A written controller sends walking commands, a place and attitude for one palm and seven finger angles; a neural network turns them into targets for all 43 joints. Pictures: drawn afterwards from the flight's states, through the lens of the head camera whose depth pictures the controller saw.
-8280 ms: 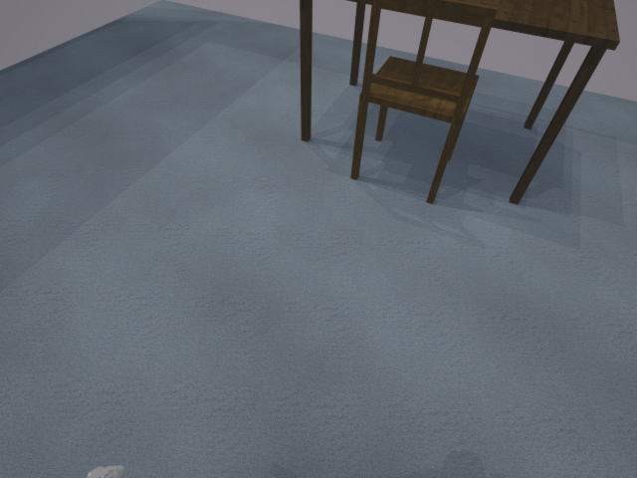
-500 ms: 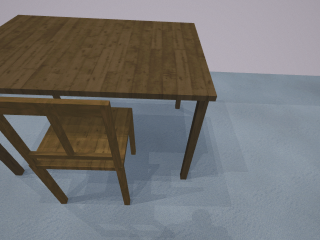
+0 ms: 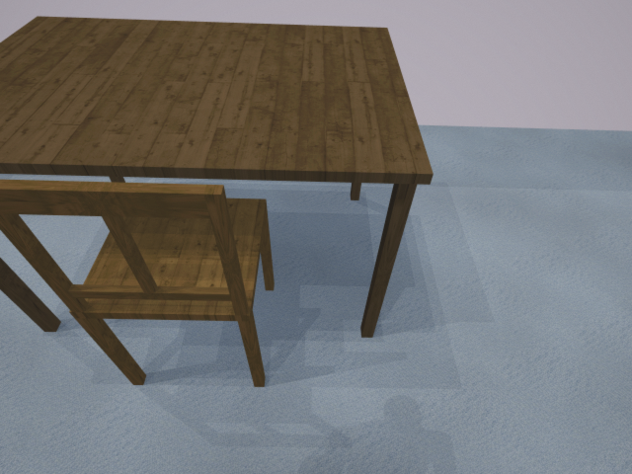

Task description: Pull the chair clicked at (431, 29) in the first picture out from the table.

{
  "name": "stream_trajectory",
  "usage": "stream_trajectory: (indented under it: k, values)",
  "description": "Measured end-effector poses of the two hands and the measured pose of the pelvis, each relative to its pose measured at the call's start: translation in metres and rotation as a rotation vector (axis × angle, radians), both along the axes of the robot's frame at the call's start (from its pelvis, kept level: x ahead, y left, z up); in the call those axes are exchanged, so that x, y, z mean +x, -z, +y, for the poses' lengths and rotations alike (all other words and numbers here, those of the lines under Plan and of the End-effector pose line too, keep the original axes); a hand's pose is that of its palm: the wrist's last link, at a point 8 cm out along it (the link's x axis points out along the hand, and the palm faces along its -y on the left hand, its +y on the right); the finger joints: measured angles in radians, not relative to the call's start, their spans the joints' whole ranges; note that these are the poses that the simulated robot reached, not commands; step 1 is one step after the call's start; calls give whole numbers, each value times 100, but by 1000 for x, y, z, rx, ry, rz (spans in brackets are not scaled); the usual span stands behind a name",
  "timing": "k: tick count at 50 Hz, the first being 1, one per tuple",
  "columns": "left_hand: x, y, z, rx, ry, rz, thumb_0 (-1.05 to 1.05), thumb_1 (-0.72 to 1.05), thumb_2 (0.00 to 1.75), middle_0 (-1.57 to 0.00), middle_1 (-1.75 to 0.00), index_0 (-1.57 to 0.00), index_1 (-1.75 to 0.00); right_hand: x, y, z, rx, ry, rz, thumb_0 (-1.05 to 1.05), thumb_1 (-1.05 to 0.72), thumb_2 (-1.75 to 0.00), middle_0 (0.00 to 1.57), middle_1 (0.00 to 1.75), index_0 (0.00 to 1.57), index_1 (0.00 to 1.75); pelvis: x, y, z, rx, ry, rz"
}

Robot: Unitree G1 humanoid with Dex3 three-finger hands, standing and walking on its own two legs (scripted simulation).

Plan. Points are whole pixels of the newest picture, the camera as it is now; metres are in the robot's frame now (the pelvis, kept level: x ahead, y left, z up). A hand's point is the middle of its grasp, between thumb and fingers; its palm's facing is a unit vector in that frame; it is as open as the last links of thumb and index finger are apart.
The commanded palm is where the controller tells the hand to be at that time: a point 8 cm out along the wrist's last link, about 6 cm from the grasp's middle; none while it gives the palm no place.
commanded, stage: look again from close up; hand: left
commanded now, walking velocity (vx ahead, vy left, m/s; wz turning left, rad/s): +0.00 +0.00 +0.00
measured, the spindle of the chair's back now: (132, 255) +0.51 +0.39 -0.12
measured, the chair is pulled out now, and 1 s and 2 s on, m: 0.00 0.00 0.00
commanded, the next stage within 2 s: shuffle to correct the standing spot in 0.20 s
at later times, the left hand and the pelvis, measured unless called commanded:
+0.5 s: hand out of the picture -0.02 +0.16 -0.18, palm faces +0.04 -0.99 -0.15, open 7.3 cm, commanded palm none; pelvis +0.01 +0.00 +0.00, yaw -1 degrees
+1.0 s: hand (205, 468) +0.16 +0.17 -0.18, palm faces +0.03 -0.97 -0.25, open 7.3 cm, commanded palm none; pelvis +0.10 -0.01 -0.01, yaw +2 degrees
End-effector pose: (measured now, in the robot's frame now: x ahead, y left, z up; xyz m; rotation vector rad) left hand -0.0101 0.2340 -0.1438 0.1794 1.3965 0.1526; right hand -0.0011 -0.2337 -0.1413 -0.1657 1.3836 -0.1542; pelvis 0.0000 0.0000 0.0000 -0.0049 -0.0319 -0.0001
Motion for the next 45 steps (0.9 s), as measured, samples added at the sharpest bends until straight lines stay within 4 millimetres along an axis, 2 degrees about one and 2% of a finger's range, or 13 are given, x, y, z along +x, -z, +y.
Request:
stream_trajectory:
  k: [5,11,21,27,32,36,41,45]
  values:
    - [-16,3,-13,-27,-16,41,1,91,90,-20,-30,-20,-30,-20,2,10,20,26,50,1,-91,-90,20,30,20,30,-2,0,0,0,1,1]
    - [-23,5,-24,-50,-25,53,1,91,90,-20,-30,-20,-30,-28,4,20,37,49,61,1,-91,-90,20,30,20,30,-3,1,1,0,5,2]
    - [-16,7,-28,-60,-27,25,0,91,90,-20,-30,-20,-30,-22,7,27,51,60,35,0,-91,-90,20,30,20,30,1,2,1,-3,11,7]
    - [-12,11,-24,-65,-51,28,0,91,90,-20,-30,-20,-30,-16,9,24,35,63,40,0,-91,-90,20,30,20,30,15,6,3,-11,14,14]
    - [-7,17,-16,-74,-68,68,0,91,90,-20,-30,-20,-30,-5,9,26,12,73,46,0,-91,-90,20,30,20,30,35,11,10,-12,18,19]
    - [16,14,-12,-71,-21,105,1,91,90,-20,-30,-20,-30,0,7,30,10,112,39,0,-91,-90,20,30,20,30,54,9,11,1,47,24]
    - [86,3,-14,-43,23,17,1,92,90,-20,-30,-20,-30,-6,3,36,39,127,124,0,-91,-90,20,30,20,30,75,2,3,2,31,27]
    - [134,3,-10,21,17,-88,2,94,90,-20,-30,-20,-30,-3,12,30,67,130,203,0,-91,-90,20,30,20,30,93,11,-10,19,10,16]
